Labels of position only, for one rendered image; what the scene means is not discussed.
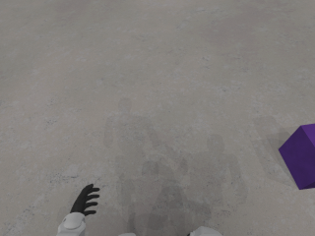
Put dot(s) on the left robot forearm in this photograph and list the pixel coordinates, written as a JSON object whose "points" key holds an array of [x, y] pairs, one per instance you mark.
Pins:
{"points": [[73, 224]]}

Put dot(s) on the carton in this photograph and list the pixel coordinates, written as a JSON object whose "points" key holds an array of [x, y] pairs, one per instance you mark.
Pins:
{"points": [[298, 153]]}

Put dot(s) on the robot right thigh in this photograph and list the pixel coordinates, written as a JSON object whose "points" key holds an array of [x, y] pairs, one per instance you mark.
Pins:
{"points": [[205, 231]]}

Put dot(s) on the robot left hand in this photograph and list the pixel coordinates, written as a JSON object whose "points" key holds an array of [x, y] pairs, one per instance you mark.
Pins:
{"points": [[81, 204]]}

